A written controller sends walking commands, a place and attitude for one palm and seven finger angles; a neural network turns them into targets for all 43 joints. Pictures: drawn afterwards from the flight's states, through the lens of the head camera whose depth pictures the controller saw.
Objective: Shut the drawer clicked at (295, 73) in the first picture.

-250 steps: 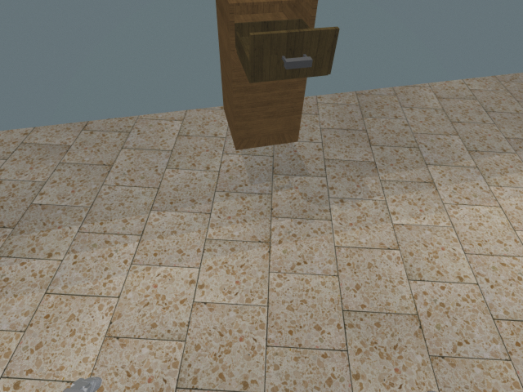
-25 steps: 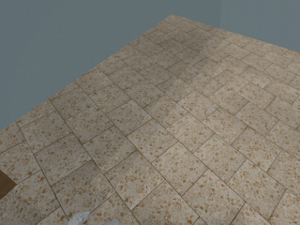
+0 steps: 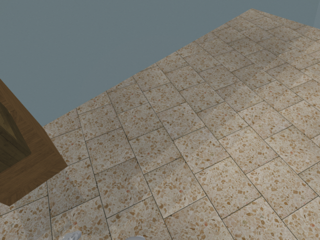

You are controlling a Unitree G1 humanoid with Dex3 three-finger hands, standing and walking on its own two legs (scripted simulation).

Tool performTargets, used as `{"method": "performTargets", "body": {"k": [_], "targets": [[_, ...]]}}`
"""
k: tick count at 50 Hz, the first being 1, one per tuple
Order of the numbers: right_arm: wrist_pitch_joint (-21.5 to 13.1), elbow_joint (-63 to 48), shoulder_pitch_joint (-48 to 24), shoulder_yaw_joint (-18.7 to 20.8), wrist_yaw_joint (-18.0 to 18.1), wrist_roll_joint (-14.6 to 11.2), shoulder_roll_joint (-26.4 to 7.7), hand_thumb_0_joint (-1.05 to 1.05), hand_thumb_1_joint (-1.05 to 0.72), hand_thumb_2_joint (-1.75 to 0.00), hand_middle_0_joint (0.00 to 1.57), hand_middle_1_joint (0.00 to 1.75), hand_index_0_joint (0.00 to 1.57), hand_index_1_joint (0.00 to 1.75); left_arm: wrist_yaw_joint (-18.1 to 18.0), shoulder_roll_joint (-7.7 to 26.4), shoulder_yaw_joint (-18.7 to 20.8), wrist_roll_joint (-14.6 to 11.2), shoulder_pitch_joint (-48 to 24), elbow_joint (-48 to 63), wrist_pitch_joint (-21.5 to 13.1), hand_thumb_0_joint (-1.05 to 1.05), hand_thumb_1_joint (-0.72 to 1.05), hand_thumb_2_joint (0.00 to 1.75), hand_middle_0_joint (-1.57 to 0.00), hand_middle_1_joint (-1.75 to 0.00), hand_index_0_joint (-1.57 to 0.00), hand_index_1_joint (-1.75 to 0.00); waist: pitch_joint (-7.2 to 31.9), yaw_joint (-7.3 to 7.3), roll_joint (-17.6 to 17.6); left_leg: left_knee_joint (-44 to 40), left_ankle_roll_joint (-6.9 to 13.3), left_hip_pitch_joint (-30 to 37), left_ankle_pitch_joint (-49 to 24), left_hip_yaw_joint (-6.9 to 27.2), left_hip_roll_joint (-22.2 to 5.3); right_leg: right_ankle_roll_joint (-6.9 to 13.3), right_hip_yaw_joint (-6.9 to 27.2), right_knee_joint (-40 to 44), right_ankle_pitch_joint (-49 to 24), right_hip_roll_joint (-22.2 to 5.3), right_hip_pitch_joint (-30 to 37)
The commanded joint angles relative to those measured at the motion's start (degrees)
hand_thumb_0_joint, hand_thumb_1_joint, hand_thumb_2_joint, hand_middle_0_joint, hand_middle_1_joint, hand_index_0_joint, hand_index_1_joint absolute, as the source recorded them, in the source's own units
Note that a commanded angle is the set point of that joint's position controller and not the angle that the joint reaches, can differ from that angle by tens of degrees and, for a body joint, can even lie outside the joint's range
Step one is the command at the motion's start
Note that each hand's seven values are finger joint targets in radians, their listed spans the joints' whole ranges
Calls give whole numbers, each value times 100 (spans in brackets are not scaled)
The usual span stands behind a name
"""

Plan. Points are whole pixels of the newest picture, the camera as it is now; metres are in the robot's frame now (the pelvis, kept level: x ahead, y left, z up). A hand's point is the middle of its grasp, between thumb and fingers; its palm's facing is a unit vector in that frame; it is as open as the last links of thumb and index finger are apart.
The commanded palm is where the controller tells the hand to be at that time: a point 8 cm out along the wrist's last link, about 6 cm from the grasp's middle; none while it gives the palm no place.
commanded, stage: turn to face it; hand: left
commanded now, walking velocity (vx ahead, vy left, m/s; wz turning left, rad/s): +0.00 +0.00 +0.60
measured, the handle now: out of the picture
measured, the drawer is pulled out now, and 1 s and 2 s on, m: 0.30 0.30 0.30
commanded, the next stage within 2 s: take the last steps up to it in 1.08 s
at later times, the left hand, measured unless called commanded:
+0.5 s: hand out of the picture -0.07 +0.24 -0.17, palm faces +0.37 -0.89 -0.28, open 7.4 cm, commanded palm none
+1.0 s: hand out of the picture -0.05 +0.18 -0.13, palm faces +0.55 -0.78 -0.29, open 7.4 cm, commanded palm none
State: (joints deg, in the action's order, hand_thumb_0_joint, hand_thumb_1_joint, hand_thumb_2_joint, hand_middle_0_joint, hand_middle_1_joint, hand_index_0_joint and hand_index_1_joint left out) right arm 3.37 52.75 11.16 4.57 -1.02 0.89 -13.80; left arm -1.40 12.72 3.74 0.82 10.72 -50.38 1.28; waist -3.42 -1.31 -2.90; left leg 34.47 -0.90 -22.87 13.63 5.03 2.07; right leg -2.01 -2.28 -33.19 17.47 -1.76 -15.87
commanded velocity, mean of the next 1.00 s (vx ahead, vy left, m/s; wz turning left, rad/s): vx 0.00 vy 0.00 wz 0.52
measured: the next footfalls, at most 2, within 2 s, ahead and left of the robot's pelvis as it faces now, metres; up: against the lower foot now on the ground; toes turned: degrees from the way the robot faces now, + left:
left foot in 0.44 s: -0.03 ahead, +0.13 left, +0.00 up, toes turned +23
right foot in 0.84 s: +0.07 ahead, -0.09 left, +0.00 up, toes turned +28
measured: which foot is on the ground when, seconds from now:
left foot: up 0.00-0.42, down 0.44-0.84, up 0.86-1.00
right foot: down 0.00-0.42, up 0.44-0.82, down 0.84-1.00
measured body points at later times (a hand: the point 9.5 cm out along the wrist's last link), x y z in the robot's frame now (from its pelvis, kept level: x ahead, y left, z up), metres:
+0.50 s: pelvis -0.03 +0.01 +0.00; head +0.00 +0.05 +0.44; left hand -0.09 +0.28 -0.15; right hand +0.18 -0.19 -0.12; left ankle -0.07 +0.11 -0.73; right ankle -0.01 -0.13 -0.69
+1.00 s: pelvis -0.02 -0.03 +0.01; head +0.02 -0.04 +0.46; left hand -0.08 +0.22 -0.11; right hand +0.18 -0.21 -0.15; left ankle -0.12 +0.08 -0.64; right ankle +0.04 -0.11 -0.73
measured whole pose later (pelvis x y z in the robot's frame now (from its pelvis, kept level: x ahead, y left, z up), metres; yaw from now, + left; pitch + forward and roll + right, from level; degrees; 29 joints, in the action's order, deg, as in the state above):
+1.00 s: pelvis -0.02 -0.03 +0.01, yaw +35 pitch -1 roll +2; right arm 4.5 54.3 11.3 4.9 -1.4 1.2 -14.9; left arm -1.4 9.7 1.4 1.4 11.8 -49.8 0.5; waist -4.0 -1.6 -2.7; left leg 65.5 -2.8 -27.8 23.3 1.9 1.1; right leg 1.4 -6.5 -30.4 16.7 -3.8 -12.6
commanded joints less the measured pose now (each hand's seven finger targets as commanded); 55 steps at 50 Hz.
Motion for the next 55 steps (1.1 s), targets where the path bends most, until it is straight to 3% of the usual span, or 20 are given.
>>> {"method": "performTargets", "body": {"k": [1,3,6,16,19,20,21,22,23,24,27,34,39,40,41,42,43,44,47,55], "targets": [[-60,-724,-502,279,-1,49,-677,0,-90,-90,20,30,20,30,-104,1356,294,37,305,456,-137,0,90,90,-20,-30,-20,-30,192,300,1761,2943,-99,-1186,1696,29,-171,1008,2144,2132,75,-2500,117],[-13,-463,-259,254,-73,54,-590,0,-90,-90,20,30,20,30,-65,970,147,44,-211,534,-166,0,90,90,-20,-30,-20,-30,-182,-27,1150,3644,-204,-1185,897,-201,-344,795,940,1787,-604,-1827,-64],[-6,-395,-215,197,-110,21,-456,0,-90,-90,20,30,20,30,-74,890,124,65,-3,495,-210,0,90,90,-20,-30,-20,-30,27,60,1218,3314,-358,-1028,758,-505,-392,751,250,1520,-1587,-1670,444],[-102,-625,-929,24,-90,-42,-384,0,-90,-90,20,30,20,30,-30,1264,253,109,699,181,-125,0,90,90,-20,-30,-20,-30,594,533,1546,932,-284,-216,1369,-1059,-364,919,-134,915,-3071,-2050,1443],[-169,-526,-440,46,-57,-26,-535,0,-90,-90,20,30,20,30,-3,1294,292,53,527,138,-77,0,90,90,-20,-30,-20,-30,813,249,1409,-471,-160,718,389,-1207,-341,555,-598,243,-2865,-1979,1162],[-209,-463,-155,106,-66,-14,-753,0,-90,-90,20,30,20,30,19,1197,283,11,516,152,-47,0,90,90,-20,-30,-20,-30,978,71,790,-1220,-52,1624,-449,-928,-509,263,-793,-487,-2293,-1811,522],[-264,-457,200,280,-25,33,-1460,0,-90,-90,20,30,20,30,67,871,250,-31,483,370,-15,0,90,90,-20,-30,-20,-30,1125,-160,-969,-1393,606,2710,-2299,973,-1946,-234,-1039,-1765,186,-1046,-1176],[-218,-324,623,349,11,-5,-1804,0,-90,-90,20,30,20,30,66,696,113,22,-14,654,11,0,90,90,-20,-30,-20,-30,964,-396,-1431,-1339,1306,2624,-3949,1595,-2754,-378,-604,-2696,2172,-676,-1962],[-237,-203,747,312,68,0,-1616,0,-90,-90,20,30,20,30,15,758,132,45,-312,643,69,0,90,90,-20,-30,-20,-30,973,-445,-1071,-1275,1360,2329,-3511,1474,-2527,-317,-69,-3161,1884,-671,-1969],[-235,-286,402,284,129,17,-1524,0,-90,-90,20,30,20,30,23,710,162,5,-369,573,63,0,90,90,-20,-30,-20,-30,682,-299,-1227,-1302,1275,1929,-2981,1277,-2221,-323,73,-3335,1502,-654,-2029],[-264,-529,-377,158,126,21,-1158,0,-90,-90,20,30,20,30,105,750,185,6,35,293,65,0,90,90,-20,-30,-20,-30,416,92,-654,-1428,896,1334,-2280,551,-1506,-366,67,-3195,575,-549,-1590],[-218,-459,-56,199,115,35,-1168,0,-90,-90,20,30,20,30,51,663,134,-27,-188,457,56,0,90,90,-20,-30,-20,-30,533,-66,-643,-1400,1085,1503,-1916,1156,-1449,-366,129,-1919,755,-231,-1204],[-176,-517,-260,228,113,25,-1122,0,-90,-90,20,30,20,30,11,610,101,-75,338,394,-64,0,90,90,-20,-30,-20,-30,756,200,-668,-785,901,997,-2410,1354,-1216,-248,-4,-15,83,85,182],[-177,-542,-311,213,96,-12,-1018,0,-90,-90,20,30,20,30,-7,722,132,-57,561,354,-120,0,90,90,-20,-30,-20,-30,800,320,-393,-489,686,618,-2016,1238,-1003,-216,29,796,-519,-12,805],[-195,-582,-172,166,70,-67,-695,0,-90,-90,20,30,20,30,-48,1078,194,12,773,327,-198,0,90,90,-20,-30,-20,-30,948,393,593,381,300,-192,-722,757,-506,26,930,1521,-899,-956,1669],[-205,-750,-168,105,48,-60,-351,0,-90,-90,20,30,20,30,-66,1574,277,86,766,354,-210,0,90,90,-20,-30,-20,-30,757,406,2060,1720,-117,-1165,1938,-220,306,753,2353,1690,-1774,-2476,1720],[-133,-705,-271,182,71,13,-687,0,-90,-90,20,30,20,30,-73,1481,262,33,742,372,-203,0,90,90,-20,-30,-20,-30,698,453,1858,2657,-53,-933,2101,174,-22,1063,2260,1733,-1637,-2599,930],[-82,-599,-236,208,52,11,-639,0,-90,-90,20,30,20,30,-78,1293,229,28,367,434,-184,0,90,90,-20,-30,-20,-30,469,251,1620,3247,-63,-922,1775,150,-92,1089,2006,1753,-1309,-2288,607],[-31,-293,-57,142,-37,32,-496,0,-90,-90,20,30,20,30,-63,850,87,32,-65,499,-210,0,90,90,-20,-30,-20,-30,115,33,1137,3590,-210,-849,852,-182,-276,833,693,1521,-1732,-1576,381],[-44,-225,-584,-7,-11,-32,-275,0,-90,-90,20,30,20,30,-58,1060,151,100,692,35,-191,0,90,90,-20,-30,-20,-30,234,414,1366,1714,-275,-292,1284,-681,-299,1023,359,1378,-2545,-1702,977]]}}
